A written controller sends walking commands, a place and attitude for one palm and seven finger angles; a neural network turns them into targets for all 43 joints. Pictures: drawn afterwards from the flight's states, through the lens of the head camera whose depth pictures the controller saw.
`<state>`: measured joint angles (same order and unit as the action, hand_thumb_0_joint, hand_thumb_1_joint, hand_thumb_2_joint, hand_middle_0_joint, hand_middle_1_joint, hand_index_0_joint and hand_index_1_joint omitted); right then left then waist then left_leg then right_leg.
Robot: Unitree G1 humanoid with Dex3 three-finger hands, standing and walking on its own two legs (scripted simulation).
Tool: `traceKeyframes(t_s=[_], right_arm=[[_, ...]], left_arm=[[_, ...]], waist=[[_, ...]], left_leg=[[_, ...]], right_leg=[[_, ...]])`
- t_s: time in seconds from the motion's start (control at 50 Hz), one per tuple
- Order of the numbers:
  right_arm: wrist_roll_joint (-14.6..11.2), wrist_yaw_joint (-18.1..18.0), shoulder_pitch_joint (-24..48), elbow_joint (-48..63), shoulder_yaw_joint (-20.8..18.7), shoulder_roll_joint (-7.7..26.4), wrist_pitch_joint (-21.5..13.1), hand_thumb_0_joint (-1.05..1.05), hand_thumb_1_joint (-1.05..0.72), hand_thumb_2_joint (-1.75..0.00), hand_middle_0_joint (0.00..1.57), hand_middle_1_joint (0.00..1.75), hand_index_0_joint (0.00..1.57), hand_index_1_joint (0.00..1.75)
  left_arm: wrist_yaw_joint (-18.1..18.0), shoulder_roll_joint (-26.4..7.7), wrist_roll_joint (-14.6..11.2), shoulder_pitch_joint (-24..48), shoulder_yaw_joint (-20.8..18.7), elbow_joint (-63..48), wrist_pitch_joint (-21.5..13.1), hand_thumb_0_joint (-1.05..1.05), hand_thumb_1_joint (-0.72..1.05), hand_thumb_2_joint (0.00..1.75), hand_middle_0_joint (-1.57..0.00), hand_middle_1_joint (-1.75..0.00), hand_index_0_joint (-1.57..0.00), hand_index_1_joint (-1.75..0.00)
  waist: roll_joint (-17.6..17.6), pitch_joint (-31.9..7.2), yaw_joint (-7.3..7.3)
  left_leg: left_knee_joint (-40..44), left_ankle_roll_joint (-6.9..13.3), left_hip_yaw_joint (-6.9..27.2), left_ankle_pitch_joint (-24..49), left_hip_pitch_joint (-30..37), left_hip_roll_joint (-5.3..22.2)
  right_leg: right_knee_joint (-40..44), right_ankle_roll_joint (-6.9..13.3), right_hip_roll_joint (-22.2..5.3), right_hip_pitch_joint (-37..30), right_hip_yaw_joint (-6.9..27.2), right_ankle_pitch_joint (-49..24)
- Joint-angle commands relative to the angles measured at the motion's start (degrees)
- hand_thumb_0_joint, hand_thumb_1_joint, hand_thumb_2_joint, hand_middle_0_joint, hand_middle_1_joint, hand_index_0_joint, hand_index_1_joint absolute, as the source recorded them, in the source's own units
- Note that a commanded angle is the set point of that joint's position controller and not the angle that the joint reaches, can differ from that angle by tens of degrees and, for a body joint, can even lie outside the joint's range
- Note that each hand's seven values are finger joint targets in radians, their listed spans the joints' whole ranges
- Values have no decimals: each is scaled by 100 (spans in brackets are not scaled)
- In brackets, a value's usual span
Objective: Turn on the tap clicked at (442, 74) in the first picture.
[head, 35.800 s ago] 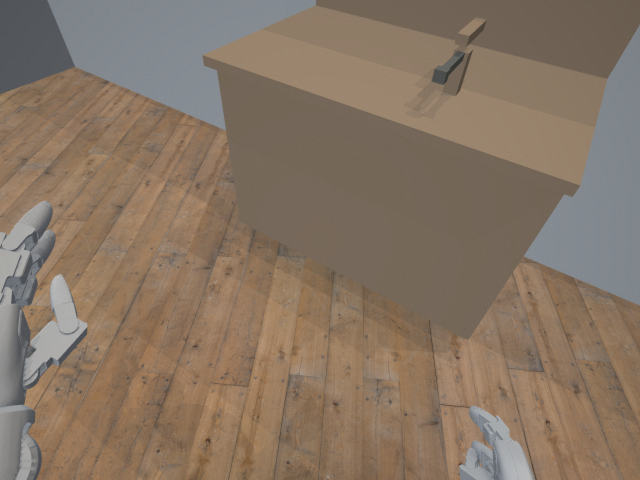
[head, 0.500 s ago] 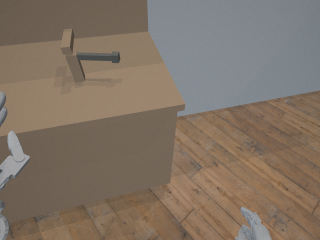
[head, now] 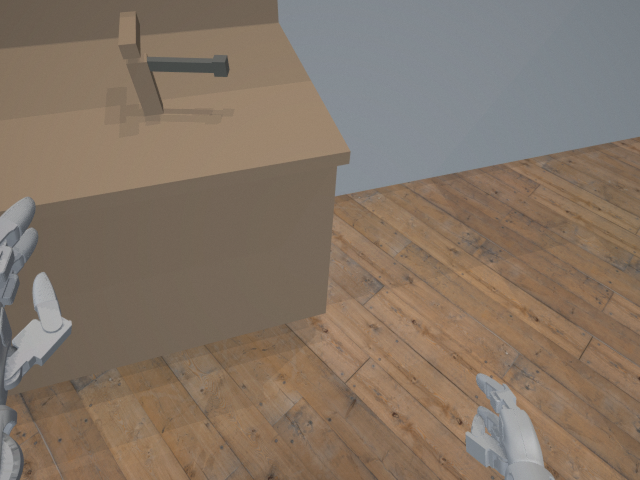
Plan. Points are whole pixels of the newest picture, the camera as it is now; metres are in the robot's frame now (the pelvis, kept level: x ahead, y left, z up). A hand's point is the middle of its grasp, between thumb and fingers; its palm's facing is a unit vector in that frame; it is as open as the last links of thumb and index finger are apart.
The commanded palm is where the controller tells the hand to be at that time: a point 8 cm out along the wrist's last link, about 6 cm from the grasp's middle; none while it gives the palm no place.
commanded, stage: stop stepping back and stand still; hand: left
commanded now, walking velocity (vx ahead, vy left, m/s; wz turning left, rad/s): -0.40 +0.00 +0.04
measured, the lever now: (220, 65) +0.77 +0.25 +0.12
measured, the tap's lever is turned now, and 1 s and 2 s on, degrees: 73 73 73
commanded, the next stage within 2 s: stand and check the lever's angle in 0.78 s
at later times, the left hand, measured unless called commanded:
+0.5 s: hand out of the picture +0.05 +0.22 +0.15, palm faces +0.50 -0.79 -0.35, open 7.4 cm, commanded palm -0.01 +0.25 +0.18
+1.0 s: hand out of the picture +0.04 +0.23 +0.17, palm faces +0.50 -0.78 -0.38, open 7.4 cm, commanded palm -0.02 +0.26 +0.18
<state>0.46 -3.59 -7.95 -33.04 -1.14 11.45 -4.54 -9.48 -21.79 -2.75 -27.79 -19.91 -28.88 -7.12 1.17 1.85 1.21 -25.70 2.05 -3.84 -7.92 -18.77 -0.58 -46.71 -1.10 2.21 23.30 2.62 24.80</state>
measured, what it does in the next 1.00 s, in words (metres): walks backwards: right foot, then left foot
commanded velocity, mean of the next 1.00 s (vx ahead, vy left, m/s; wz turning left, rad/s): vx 0.19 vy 0.06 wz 0.00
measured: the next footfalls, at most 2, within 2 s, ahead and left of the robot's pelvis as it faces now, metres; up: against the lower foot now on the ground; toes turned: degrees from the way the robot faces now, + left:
right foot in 0.16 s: -0.08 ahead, -0.13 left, +0.00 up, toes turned +2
left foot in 0.46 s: -0.15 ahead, +0.09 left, +0.00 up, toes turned +10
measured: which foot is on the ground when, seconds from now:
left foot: down 0.00-0.16, up 0.18-0.44, down 0.46-0.66, up 0.68-0.88, down 0.90-1.00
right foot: up 0.00-0.14, down 0.16-1.00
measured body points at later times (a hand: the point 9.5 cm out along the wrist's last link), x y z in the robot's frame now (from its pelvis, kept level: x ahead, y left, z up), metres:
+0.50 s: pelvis -0.15 -0.04 +0.00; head -0.17 -0.05 +0.44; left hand +0.01 +0.26 +0.17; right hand -0.01 -0.31 -0.10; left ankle -0.18 +0.08 -0.74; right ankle -0.11 -0.14 -0.74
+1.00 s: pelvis -0.16 -0.03 -0.01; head -0.15 -0.03 +0.44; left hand +0.01 +0.27 +0.19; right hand +0.03 -0.25 -0.09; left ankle -0.12 +0.09 -0.74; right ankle -0.13 -0.13 -0.72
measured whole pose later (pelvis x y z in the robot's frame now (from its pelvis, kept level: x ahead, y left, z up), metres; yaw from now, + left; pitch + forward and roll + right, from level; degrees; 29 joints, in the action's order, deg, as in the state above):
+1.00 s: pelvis -0.16 -0.03 -0.01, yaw +4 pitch -4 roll +1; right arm 0.0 -3.8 -12.1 -34.8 -0.5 11.1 -7.0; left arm -10.1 -21.0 -1.8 -24.7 -20.0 -28.6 -9.0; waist 1.2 3.8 0.4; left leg -33.5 0.7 -5.6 -13.6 -15.9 1.8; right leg -46.6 0.5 -0.6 19.9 -1.8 24.8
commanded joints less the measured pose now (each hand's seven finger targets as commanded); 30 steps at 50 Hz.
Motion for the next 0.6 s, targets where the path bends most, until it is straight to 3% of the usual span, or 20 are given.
traceKeyframes(t_s=[0.0, 0.04, 0.08, 0.1, 0.12, 0.14, 0.16, 0.18, 0.2, 0.24, 0.28, 0.32, 0.38, 0.4, 0.42, 0.46, 0.48, 0.5, 0.54, 0.58], right_arm=[[46, -34, 314, 656, -300, 811, -415, 0, -90, -90, 20, 30, 20, 30], [72, -31, 484, 620, -255, 759, -447, 0, -90, -90, 20, 30, 20, 30], [43, -35, 468, 721, -244, 776, -421, 0, -90, -90, 20, 30, 20, 30], [6, -32, 484, 733, -218, 725, -389, 0, -90, -90, 20, 30, 20, 30], [-14, -14, 486, 747, -201, 592, -336, 0, -90, -90, 20, 30, 20, 30], [-33, -2, 505, 761, -190, 549, -268, 0, -90, -90, 20, 30, 20, 30], [6, -11, 416, 626, -126, 612, -275, 0, -90, -90, 20, 30, 20, 30], [-20, 21, 312, 531, -149, 637, -314, 0, -90, -90, 20, 30, 20, 30], [-85, 23, 73, 544, -170, 598, -326, 0, -90, -90, 20, 30, 20, 30], [-78, 10, 119, 519, -155, 605, -254, 0, -90, -90, 20, 30, 20, 30], [-116, -28, 206, 479, -175, 635, -236, 0, -90, -90, 20, 30, 20, 30], [-109, -104, 161, 454, -195, 650, -294, 0, -90, -90, 20, 30, 20, 30], [-103, -172, 18, 475, -224, 692, -410, 0, -90, -90, 20, 30, 20, 30], [-76, -173, -76, 492, -219, 725, -441, 0, -90, -90, 20, 30, 20, 30], [-72, -169, -135, 539, -238, 799, -477, 0, -90, -90, 20, 30, 20, 30], [-63, -141, -161, 605, -231, 949, -522, 0, -90, -90, 20, 30, 20, 30], [-58, -152, -183, 499, -224, 815, -537, 0, -90, -90, 20, 30, 20, 30], [-47, -135, -77, 416, -222, 776, -593, 0, -90, -90, 20, 30, 20, 30], [-17, -90, 44, 371, -188, 796, -717, 0, -90, -90, 20, 30, 20, 30], [-24, -111, 55, 359, -183, 859, -766, 0, -90, -90, 20, 30, 20, 30]], left_arm=[[-134, -723, 39, 559, -314, -1463, -258, 0, 90, 90, -20, -30, -20, -30], [-182, -752, 27, 679, -370, -1464, -237, 0, 90, 90, -20, -30, -20, -30], [-228, -982, 29, 497, -628, -1480, -213, 0, 90, 90, -20, -30, -20, -30], [-215, -880, 29, 382, -554, -1366, -219, 0, 90, 90, -20, -30, -20, -30], [-203, -1036, 59, 327, -625, -1411, -255, 0, 90, 90, -20, -30, -20, -30], [-183, -1219, 67, 251, -727, -1444, -270, 0, 90, 90, -20, -30, -20, -30], [-182, -1319, 20, 540, -795, -1649, -344, 0, 90, 90, -20, -30, -20, -30], [-150, -1259, 12, 722, -837, -1721, -382, 0, 90, 90, -20, -30, -20, -30], [-92, -1053, 12, 368, -721, -1363, -331, 0, 90, 90, -20, -30, -20, -30], [-100, -901, 15, 326, -672, -871, -385, 0, 90, 90, -20, -30, -20, -30], [-78, -722, -20, 474, -437, -334, -401, 0, 90, 90, -20, -30, -20, -30], [-109, -749, -4, 521, -433, -7, -403, 0, 90, 90, -20, -30, -20, -30], [-159, -787, -1, 520, -431, -147, -416, 0, 90, 90, -20, -30, -20, -30], [-174, -814, 6, 565, -439, -352, -452, 0, 90, 90, -20, -30, -20, -30], [-182, -827, 2, 586, -443, -562, -492, 0, 90, 90, -20, -30, -20, -30], [-203, -848, 31, 830, -459, -985, -522, 0, 90, 90, -20, -30, -20, -30], [-234, -1127, 85, 996, -614, -1106, -547, 0, 90, 90, -20, -30, -20, -30], [-221, -996, 149, 1061, -568, -1071, -554, 0, 90, 90, -20, -30, -20, -30], [-212, -982, 213, 1234, -628, -933, -577, 0, 90, 90, -20, -30, -20, -30], [-222, -935, 192, 1311, -576, -895, -538, 0, 90, 90, -20, -30, -20, -30]], waist=[[-956, -1115, -55], [-1274, -982, -44], [-1424, -974, -18], [-1231, -867, -18], [-262, -852, -64], [1013, -576, -31], [764, -222, -35], [578, -602, -113], [751, -743, -210], [577, -834, -287], [500, -549, -268], [668, -440, -159], [751, -480, -168], [445, -575, -200], [-3, -593, -233], [-1313, -378, -241], [-1610, -343, -271], [-1646, 72, -273], [-1436, 425, -194], [-932, 151, -83]], left_leg=[[990, 489, 1216, 1555, 477, 1668], [1433, 484, 1302, -365, -188, 1602], [1429, 234, 994, -2280, -841, 1166], [949, 3, 644, -2641, -979, 778], [-313, -276, 181, -2640, -803, 248], [-2514, -481, 215, -1957, -535, -269], [-3636, -472, 529, -1603, -992, -202], [-3920, -450, 692, -1395, -1005, -66], [-3769, -399, 692, -1102, -1115, 21], [-3131, -372, 445, -836, -1042, 145], [-2244, -263, 190, -1136, -570, 188], [-1377, -133, -126, -1682, -124, 127], [-65, 23, -319, -1951, 594, 50], [329, 113, -215, -2031, 787, 117], [615, 306, 243, -1999, 1078, 424], [938, 659, 1640, -1270, 1588, 1524], [1146, 821, 1963, -1774, 1401, 1861], [1583, 936, 2027, -2791, 445, 1890], [1472, 841, 1539, -3188, -554, 1794], [546, 479, 700, -2941, -704, 1295]], right_leg=[[-300, -77, -86, -454, -65, 37], [93, -18, -31, -961, -175, 80], [1151, 126, 4, -1793, -526, -52], [2074, 234, -79, -1873, -625, -144], [3164, 512, -784, -1330, 208, 389], [4231, 1094, -2130, 118, 2513, 1591], [4270, 1232, -2471, 476, 2509, 661], [3856, 1105, -2272, 198, 1911, -32], [3375, 898, -1877, -452, 1371, -629], [3107, 726, -1669, -836, 674, -1103], [3141, 657, -1650, -561, 507, -262], [3303, 689, -1671, -464, 794, 736], [3152, 642, -1533, -680, 918, 1005], [2772, 580, -1328, -804, 825, 836], [2174, 466, -1022, -629, 572, 477], [537, 122, -271, 427, -560, -160], [-151, 6, -327, 800, -649, 363], [-690, 55, -414, 667, -455, 350], [-132, 107, -586, -102, -422, 133], [1109, 80, -322, -1257, -792, -164]])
